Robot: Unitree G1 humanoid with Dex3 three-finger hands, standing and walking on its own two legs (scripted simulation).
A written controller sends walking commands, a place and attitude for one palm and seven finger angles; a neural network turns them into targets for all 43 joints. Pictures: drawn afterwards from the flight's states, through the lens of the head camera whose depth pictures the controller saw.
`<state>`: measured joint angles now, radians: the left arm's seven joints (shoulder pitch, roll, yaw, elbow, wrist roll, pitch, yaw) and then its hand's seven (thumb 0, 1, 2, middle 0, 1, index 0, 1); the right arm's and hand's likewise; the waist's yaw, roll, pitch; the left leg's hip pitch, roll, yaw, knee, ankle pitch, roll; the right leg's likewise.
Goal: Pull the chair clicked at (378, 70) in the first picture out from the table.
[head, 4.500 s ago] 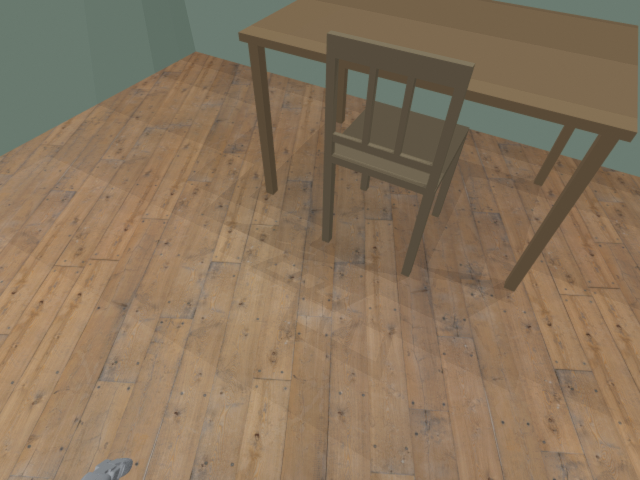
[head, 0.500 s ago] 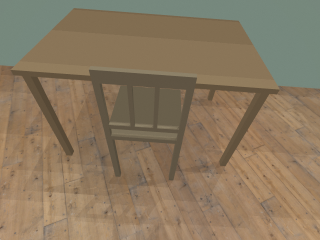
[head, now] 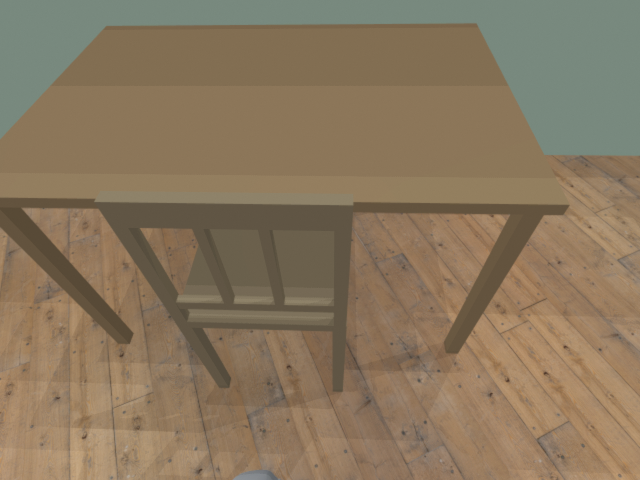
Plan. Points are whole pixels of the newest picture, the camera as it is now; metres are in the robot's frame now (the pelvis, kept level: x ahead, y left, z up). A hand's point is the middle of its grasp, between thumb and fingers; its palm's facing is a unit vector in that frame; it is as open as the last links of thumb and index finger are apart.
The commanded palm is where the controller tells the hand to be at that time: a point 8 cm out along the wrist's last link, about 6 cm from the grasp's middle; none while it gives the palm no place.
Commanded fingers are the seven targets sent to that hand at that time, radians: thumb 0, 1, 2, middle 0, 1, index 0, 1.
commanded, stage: come to a stop and stand still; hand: left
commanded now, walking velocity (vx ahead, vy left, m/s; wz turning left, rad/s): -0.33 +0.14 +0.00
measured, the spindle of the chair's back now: (216, 266) +0.49 +0.23 -0.12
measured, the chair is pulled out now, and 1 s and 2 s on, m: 0.00 0.00 0.00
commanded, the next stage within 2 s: look again from close up in 1.32 s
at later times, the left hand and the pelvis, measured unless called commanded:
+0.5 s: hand out of the picture +0.05 +0.20 -0.18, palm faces +0.02 -0.96 -0.29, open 7.4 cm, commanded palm none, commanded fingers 0.00 0.90 0.90 -0.20 -0.30 -0.20 -0.30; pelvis +0.00 -0.01 -0.02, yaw -3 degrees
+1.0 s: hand out of the picture -0.05 +0.16 -0.18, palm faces +0.02 -0.97 -0.24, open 7.4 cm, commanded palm none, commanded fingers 0.00 0.90 0.90 -0.20 -0.30 -0.20 -0.30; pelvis -0.07 -0.02 -0.01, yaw +0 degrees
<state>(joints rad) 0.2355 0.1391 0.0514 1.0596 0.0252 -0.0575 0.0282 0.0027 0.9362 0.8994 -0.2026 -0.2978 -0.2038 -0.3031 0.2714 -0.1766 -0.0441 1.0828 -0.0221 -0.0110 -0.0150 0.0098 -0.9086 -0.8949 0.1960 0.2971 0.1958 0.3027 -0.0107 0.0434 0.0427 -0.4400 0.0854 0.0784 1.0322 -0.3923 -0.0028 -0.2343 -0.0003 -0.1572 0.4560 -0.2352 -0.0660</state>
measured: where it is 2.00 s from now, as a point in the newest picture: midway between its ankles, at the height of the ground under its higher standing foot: outside the picture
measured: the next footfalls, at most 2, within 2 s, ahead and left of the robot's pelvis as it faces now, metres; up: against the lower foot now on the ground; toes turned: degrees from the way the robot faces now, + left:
left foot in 0.18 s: +0.13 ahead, +0.11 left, +0.00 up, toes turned +4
right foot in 0.50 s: -0.03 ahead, -0.12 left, +0.00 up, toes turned +1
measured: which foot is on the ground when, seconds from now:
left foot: up 0.00-0.16, down 0.18-0.86, up 0.88-1.00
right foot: down 0.00-0.22, up 0.24-0.48, down 0.50-1.00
